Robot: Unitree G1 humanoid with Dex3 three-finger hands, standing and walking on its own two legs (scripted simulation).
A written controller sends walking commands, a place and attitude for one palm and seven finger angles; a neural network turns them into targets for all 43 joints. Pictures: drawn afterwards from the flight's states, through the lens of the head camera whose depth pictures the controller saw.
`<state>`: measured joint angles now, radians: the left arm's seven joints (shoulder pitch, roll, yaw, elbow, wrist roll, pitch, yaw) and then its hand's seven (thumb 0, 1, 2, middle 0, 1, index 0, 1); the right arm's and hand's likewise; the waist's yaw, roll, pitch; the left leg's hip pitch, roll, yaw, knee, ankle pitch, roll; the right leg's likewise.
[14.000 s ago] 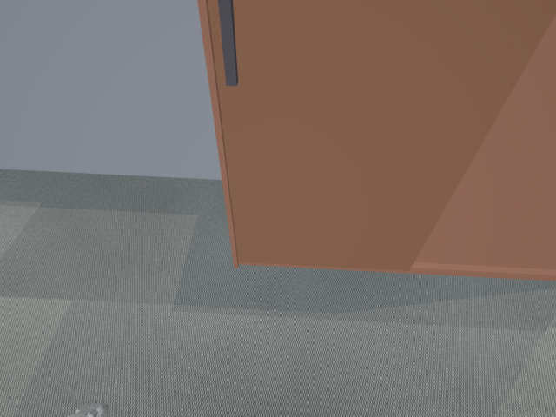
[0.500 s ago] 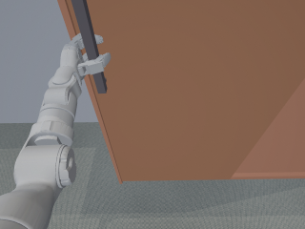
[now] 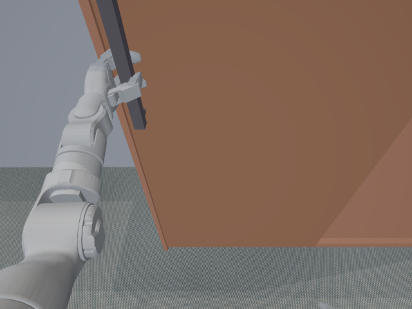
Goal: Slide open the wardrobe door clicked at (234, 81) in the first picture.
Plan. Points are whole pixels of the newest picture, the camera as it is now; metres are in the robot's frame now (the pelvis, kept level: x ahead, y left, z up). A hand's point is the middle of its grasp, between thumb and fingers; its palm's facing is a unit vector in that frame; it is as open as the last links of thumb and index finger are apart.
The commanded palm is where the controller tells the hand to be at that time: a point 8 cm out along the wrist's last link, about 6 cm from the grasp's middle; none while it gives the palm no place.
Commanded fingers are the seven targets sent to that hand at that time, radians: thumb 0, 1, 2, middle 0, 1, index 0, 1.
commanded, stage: grip the handle and tug to test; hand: left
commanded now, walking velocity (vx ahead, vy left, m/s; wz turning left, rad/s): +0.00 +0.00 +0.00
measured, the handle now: (126, 58) +0.51 +0.17 +0.25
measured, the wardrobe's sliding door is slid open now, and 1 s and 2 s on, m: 0.00 0.00 0.01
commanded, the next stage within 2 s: tug the door sideways, standing still in 0.34 s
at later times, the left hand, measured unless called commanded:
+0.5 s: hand (135, 87) +0.46 +0.15 +0.22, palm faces +0.04 -1.00 +0.00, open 6.2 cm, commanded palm +0.43 +0.19 +0.22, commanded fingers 0.00 0.90 0.90 -0.45 -1.40 -0.45 -1.40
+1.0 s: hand (137, 86) +0.46 +0.14 +0.22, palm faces +0.10 -0.99 -0.04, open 6.1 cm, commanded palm +0.44 +0.14 +0.22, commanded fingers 0.00 0.90 0.90 -0.45 -1.40 -0.45 -1.40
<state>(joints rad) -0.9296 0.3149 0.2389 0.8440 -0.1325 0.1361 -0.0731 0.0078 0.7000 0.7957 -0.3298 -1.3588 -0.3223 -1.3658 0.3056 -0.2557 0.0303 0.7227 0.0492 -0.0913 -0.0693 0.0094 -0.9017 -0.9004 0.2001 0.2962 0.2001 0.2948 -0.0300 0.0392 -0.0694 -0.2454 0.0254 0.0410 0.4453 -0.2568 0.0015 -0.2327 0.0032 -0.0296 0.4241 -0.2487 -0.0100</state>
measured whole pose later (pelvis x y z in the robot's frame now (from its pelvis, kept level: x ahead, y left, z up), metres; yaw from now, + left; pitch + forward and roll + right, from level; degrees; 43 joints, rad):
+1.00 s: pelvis +0.02 +0.00 +0.00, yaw +4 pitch +3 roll +0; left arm -0.92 0.19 0.11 0.65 -0.14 0.29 0.04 0.01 0.73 0.82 -0.29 -1.33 -0.25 -1.40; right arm 0.22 -0.22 0.04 0.74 0.03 -0.06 -0.06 0.01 -0.90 -0.90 0.20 0.30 0.20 0.29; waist 0.04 0.04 -0.06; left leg -0.23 -0.01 -0.03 0.46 -0.28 0.00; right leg -0.20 -0.02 -0.06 0.44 -0.29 0.00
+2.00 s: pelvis +0.10 -0.13 -0.01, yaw +5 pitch -3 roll -4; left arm -0.70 0.30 0.14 0.16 -0.10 0.02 0.11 -0.04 0.67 0.84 -0.46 -1.40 -0.19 -1.25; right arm 0.05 -0.16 0.00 0.57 0.05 -0.08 -0.01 0.01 -0.90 -0.90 0.20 0.30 0.20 0.29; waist 0.19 0.09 0.26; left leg -0.11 0.26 -0.01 0.53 -0.35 -0.14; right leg -0.44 -0.06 -0.06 0.77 -0.27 0.03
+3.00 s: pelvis +0.26 -0.19 -0.03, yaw +8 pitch -4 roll -2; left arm 0.04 0.14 0.05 -0.66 -0.01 -0.09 0.16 -0.07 0.64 0.81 -0.51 -1.53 -0.12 -1.20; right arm 0.23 -0.13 0.04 0.56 0.01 -0.19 0.02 0.01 -0.90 -0.90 0.20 0.30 0.22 0.32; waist 0.13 0.01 0.23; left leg -0.11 0.24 0.19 0.71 -0.47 -0.10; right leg -0.38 0.00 -0.15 0.69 -0.13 0.03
